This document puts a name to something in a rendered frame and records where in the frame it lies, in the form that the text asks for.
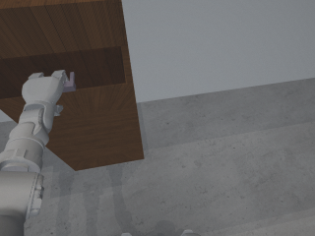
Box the handle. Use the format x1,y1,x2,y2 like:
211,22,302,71
63,72,77,92

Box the left robot upper arm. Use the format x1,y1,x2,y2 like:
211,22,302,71
0,170,44,236

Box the cabinet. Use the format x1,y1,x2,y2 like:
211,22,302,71
0,0,145,171

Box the robot left hand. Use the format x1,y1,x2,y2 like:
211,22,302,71
22,70,69,116

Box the drawer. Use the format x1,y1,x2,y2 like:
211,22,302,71
0,46,126,99

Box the left robot forearm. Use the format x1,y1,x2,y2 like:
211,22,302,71
0,100,55,175

